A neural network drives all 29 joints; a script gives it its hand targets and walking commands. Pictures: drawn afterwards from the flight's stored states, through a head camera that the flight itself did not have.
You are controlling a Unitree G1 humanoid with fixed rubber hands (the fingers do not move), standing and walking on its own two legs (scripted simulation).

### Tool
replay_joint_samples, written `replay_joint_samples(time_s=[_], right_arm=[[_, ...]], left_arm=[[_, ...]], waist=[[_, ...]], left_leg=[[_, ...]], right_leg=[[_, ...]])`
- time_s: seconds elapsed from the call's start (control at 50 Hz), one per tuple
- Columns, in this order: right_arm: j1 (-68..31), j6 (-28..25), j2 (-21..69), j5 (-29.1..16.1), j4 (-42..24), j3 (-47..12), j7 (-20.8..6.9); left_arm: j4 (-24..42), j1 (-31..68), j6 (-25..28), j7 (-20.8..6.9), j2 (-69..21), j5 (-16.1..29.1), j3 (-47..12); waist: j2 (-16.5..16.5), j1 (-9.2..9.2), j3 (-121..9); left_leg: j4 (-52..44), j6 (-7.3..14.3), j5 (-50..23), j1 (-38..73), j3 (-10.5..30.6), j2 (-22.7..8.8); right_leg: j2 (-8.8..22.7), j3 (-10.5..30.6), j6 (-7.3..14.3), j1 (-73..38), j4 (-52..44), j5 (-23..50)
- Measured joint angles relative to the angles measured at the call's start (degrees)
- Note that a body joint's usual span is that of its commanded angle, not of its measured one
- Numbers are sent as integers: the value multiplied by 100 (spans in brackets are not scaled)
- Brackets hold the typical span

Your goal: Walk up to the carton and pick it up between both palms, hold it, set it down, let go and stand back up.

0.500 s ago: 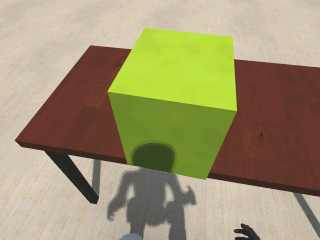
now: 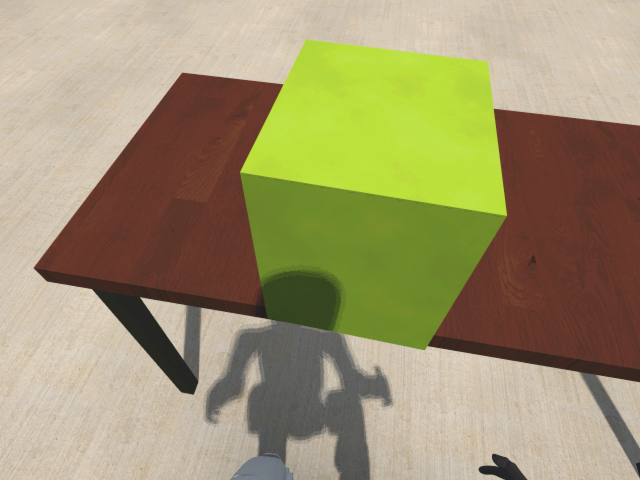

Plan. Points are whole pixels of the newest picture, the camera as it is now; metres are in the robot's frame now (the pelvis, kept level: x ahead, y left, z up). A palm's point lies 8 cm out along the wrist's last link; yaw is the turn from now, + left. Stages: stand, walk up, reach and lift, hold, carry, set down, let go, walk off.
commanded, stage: walk up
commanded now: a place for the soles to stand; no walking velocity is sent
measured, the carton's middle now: (367, 201) +0.43 -0.05 +0.10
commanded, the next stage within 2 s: reach and lift in 1.36 s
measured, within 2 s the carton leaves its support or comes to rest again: neither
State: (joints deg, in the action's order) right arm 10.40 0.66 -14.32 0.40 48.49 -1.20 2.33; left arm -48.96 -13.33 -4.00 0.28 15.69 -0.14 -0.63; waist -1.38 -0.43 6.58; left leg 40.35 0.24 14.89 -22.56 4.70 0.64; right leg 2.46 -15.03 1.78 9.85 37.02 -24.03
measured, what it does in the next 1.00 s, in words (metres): stands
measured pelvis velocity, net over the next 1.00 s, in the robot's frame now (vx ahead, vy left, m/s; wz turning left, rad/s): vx -0.01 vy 0.00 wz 0.03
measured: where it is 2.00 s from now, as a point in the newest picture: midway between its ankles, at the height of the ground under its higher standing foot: outside the picture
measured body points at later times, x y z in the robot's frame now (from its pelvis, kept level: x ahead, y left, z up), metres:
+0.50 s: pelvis -0.02 +0.01 +0.00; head +0.01 +0.03 +0.45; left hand +0.03 +0.27 -0.15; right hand +0.07 -0.24 -0.12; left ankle +0.07 +0.11 -0.72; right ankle -0.03 -0.09 -0.72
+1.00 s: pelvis -0.01 +0.00 +0.00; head +0.01 +0.01 +0.45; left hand +0.04 +0.26 -0.14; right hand +0.11 -0.24 -0.13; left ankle +0.07 +0.11 -0.72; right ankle -0.03 -0.08 -0.72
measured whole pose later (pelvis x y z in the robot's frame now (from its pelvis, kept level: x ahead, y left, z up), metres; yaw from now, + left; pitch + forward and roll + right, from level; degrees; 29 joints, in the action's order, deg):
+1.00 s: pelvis -0.01 +0.00 +0.00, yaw +2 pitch -2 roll -2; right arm 10.3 0.2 -13.3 1.1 48.6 -1.5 1.9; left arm -50.0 -14.2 -3.2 -0.1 14.2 0.0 -0.3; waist -1.6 -0.3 5.4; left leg 39.4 0.3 12.9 -23.8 6.0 2.2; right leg 1.5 -13.3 2.4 11.5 37.3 -23.4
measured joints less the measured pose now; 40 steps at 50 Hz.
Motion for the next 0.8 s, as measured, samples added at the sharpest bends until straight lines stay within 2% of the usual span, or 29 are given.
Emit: replay_joint_samples(time_s=[0.16,0.42,0.6,0.8], right_arm=[[-11,58,46,4,-36,-25,-45],[264,-16,88,37,-114,2,-85],[286,27,162,7,-58,-62,-34],[58,-24,71,78,-6,-18,-59]], left_arm=[[-114,-60,54,-9,-12,5,14],[-214,-85,-9,-52,-38,-12,-17],[-288,-259,129,-56,47,4,45],[-410,-504,162,-10,-165,0,21]], waist=[[20,43,-135],[59,36,-98],[165,-6,-175],[-174,-17,-250]], left_leg=[[-291,-30,-283,-63,43,-8],[-79,52,-239,-135,76,120],[-605,6,-545,-115,120,123],[-423,-20,-389,-11,162,116]], right_leg=[[-31,-44,38,94,-213,232],[112,-99,-27,147,67,121],[-132,186,53,229,-366,420],[-157,153,87,54,-294,258]])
